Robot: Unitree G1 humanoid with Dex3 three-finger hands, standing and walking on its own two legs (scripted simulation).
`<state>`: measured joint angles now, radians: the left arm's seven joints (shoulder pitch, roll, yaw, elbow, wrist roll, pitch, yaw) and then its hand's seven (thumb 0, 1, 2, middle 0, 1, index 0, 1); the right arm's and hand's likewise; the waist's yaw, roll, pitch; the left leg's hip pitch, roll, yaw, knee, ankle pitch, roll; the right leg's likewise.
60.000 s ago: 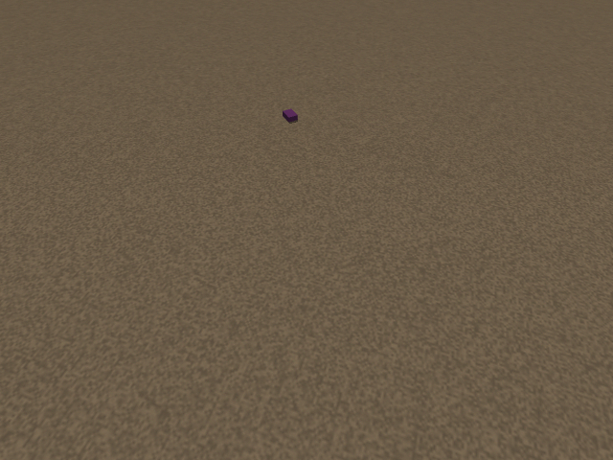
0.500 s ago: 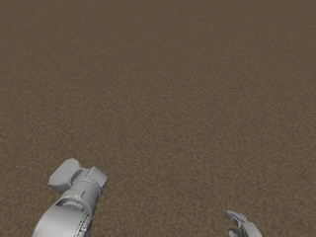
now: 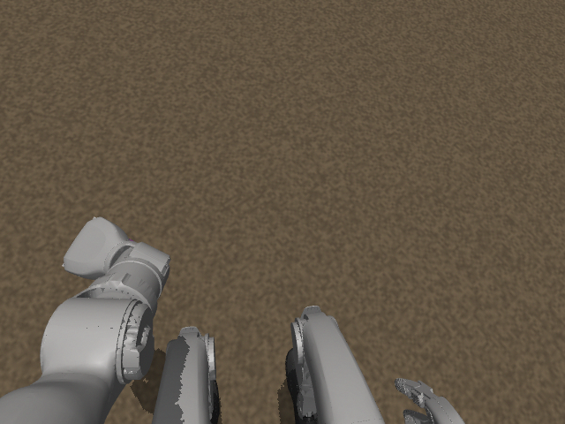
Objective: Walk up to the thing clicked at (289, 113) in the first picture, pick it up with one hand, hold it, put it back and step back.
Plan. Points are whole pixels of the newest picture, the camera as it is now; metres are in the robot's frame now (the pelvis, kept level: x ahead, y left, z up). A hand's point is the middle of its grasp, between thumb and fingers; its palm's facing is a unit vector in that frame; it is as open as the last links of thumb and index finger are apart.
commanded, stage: crouch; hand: left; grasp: from above
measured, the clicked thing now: (126, 260) +0.40 +0.21 -0.17
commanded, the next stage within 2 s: lower in 1.14 s
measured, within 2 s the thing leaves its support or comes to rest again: neither
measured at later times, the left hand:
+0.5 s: hand (157, 271) +0.41 +0.19 -0.31, palm faces -0.22 -0.39 -0.89, open 10.8 cm
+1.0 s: hand (161, 277) +0.41 +0.19 -0.38, palm faces -0.24 -0.40 -0.89, open 10.8 cm
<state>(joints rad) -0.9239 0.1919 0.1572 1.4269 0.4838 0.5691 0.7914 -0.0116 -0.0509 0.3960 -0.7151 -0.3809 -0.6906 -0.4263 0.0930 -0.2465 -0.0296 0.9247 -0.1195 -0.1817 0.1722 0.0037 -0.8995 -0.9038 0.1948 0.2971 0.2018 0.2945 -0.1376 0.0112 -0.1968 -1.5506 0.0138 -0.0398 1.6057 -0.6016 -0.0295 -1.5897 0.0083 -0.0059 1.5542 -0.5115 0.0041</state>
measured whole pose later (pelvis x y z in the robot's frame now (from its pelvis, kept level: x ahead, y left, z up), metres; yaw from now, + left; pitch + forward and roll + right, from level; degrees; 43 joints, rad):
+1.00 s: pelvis -0.02 +0.00 -0.21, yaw +0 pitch +36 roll -2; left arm -1.18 0.40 0.37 1.75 0.62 0.41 0.81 -0.01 -0.11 0.40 -0.82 -0.25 -0.80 -0.31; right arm 0.14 -0.31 -0.04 0.97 -0.22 -0.26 0.34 0.00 -0.91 -0.90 0.19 0.30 0.20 0.29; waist -0.25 0.07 -0.06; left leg -2.22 -0.02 -0.06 2.31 -0.71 -0.03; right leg -2.27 0.00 0.00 2.23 -0.58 0.02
